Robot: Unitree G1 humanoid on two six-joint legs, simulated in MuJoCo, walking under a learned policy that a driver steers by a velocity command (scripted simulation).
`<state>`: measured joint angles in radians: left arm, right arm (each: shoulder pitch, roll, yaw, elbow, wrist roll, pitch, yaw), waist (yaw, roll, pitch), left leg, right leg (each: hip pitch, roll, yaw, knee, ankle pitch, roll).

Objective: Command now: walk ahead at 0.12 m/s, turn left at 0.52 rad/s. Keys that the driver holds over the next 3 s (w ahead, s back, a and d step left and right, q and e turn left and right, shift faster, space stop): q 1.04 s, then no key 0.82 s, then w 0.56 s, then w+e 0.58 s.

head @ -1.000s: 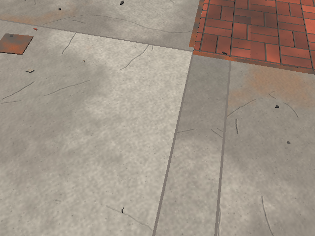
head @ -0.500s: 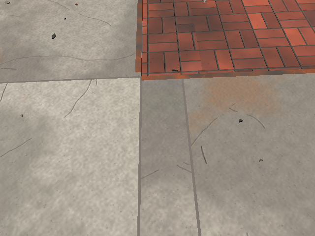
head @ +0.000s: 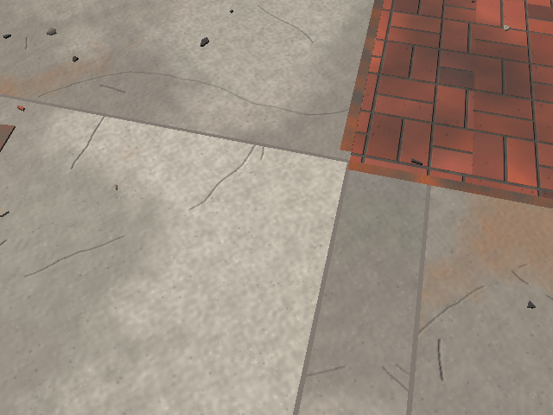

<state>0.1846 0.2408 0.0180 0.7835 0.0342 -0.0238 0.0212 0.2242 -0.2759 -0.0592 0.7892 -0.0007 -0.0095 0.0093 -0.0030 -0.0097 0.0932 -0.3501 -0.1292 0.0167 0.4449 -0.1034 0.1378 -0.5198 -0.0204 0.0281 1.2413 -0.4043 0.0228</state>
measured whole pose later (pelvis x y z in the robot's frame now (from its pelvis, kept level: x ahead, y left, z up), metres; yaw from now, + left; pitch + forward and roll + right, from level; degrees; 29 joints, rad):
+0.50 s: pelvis +0.07 -0.07 +0.01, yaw +18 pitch +1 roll +1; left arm 0.18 0.27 0.01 0.70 0.02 0.01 0.05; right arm 0.24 -0.32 -0.09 0.72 -0.02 0.05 0.00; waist -0.03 0.05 0.04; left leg -0.43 -0.17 -0.15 0.86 -0.45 0.01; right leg -0.25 0.03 0.03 0.47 -0.23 -0.04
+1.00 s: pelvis +0.05 -0.05 +0.00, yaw +36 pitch +0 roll -1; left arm 0.24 0.32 0.06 0.72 0.02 0.06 0.02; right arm 0.18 -0.29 -0.05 0.67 -0.01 0.04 0.03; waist 0.02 -0.05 0.07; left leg -0.25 -0.06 -0.01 0.56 -0.30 0.07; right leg -0.40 -0.05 -0.07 0.94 -0.51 0.03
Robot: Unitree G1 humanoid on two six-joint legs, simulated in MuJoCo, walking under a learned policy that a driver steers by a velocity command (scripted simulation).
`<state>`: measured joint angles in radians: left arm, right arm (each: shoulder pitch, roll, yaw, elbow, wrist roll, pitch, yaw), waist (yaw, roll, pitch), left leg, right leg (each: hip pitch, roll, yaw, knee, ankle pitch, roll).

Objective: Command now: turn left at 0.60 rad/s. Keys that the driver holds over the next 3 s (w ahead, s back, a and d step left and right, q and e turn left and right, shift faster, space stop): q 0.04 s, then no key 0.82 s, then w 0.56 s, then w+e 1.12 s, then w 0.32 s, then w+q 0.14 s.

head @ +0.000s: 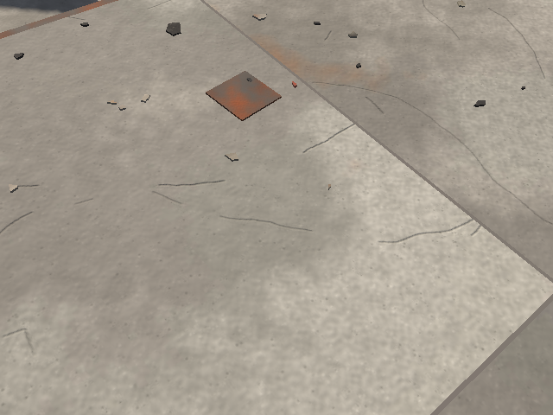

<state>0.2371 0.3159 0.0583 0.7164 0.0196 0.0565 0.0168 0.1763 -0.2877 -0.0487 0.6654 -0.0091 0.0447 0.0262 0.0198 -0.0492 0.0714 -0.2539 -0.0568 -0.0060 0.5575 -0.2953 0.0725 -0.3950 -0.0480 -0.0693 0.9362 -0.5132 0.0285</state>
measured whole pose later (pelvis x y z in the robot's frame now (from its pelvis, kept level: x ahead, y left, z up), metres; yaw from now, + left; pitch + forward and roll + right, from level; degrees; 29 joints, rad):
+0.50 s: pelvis +0.01 -0.01 +0.01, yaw +8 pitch -1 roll +0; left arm 0.22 0.24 0.01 0.79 0.02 0.02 0.02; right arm 0.23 -0.25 -0.01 0.81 -0.02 0.03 -0.01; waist -0.02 0.04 0.03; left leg -0.19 -0.10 -0.11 0.44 -0.22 0.05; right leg -0.18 0.02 0.00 0.44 -0.24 -0.03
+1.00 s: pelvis +0.03 -0.03 +0.01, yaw +8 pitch -1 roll +0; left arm 0.27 0.26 0.01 0.99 0.02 0.01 0.02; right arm 0.26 -0.25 0.00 1.06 -0.03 0.02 -0.02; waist 0.01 0.00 0.00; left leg -0.22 -0.05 -0.06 0.57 -0.38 0.06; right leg -0.13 0.06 0.00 0.41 -0.27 -0.08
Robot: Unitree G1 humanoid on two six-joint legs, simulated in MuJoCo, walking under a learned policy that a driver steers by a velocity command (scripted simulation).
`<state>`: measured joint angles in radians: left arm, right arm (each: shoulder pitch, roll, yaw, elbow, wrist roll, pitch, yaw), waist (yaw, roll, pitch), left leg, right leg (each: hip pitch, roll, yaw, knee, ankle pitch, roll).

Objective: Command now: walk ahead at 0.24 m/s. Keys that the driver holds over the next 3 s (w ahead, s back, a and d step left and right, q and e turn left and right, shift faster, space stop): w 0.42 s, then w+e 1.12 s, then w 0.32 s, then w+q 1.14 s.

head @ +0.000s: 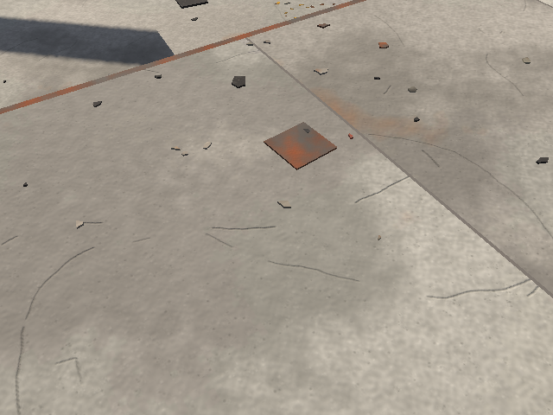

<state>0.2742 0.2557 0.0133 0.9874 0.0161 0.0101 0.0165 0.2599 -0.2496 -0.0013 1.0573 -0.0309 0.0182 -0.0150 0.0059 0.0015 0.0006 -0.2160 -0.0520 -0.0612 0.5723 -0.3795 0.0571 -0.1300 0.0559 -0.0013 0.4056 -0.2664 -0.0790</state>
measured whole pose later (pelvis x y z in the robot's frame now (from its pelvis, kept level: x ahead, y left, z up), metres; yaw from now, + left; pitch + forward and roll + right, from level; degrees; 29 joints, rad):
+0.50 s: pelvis +0.18 +0.06 +0.00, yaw -1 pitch +1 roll +0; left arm 0.11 0.25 0.03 0.93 0.03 -0.03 -0.04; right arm 0.47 -0.18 0.00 1.10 -0.02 -0.09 -0.01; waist -0.03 -0.04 0.02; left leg 0.08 -0.08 0.04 0.16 -0.26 0.08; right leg -0.63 -0.07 -0.05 0.87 -0.14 -0.04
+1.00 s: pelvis +0.46 +0.01 +0.00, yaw -16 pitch +1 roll +0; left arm 0.39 0.24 0.06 0.98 0.00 -0.06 0.00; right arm 0.05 -0.24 -0.03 0.83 -0.05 -0.04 0.01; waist 0.06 0.02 0.05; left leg -0.67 0.11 -0.05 0.86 -0.11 -0.04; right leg -0.09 0.16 0.08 0.29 -0.20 -0.14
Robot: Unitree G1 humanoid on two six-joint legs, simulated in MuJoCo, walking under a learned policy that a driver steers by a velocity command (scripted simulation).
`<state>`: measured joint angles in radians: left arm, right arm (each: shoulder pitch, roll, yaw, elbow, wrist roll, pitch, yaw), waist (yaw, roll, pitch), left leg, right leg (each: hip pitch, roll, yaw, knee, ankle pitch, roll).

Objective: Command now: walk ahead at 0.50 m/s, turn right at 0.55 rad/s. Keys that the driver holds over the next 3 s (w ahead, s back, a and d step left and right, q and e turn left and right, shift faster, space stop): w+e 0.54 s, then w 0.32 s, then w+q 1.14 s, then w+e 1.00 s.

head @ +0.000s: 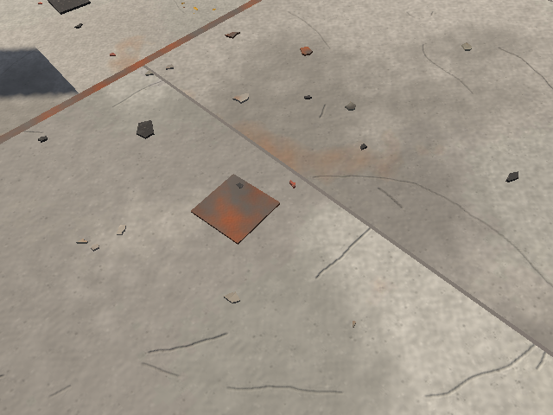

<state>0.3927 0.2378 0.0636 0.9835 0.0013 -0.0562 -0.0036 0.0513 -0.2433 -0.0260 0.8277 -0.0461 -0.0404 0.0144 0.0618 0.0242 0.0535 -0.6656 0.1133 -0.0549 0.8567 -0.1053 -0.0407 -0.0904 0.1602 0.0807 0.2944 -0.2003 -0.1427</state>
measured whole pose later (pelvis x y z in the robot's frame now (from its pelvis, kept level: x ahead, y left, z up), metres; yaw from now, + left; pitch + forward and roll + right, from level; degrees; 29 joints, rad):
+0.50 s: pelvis +0.27 +0.04 +0.00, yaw -18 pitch +1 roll +1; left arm 0.18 0.31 0.08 0.79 0.04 0.00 -0.05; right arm 0.34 -0.25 -0.05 0.86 -0.02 -0.09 0.00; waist -0.02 -0.05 0.03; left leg -0.11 -0.02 0.15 0.30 -0.21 0.04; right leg -0.64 -0.04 0.03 1.08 -0.21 -0.04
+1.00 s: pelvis +0.50 -0.11 +0.00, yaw -24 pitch +0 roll +0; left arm 0.33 0.23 0.04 0.90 0.02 -0.08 -0.01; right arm 0.27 -0.26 -0.05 0.86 -0.03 -0.02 0.03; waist 0.00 0.04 0.03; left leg -0.60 0.09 -0.02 1.04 -0.21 0.02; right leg -0.08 0.08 -0.08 0.27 -0.19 -0.10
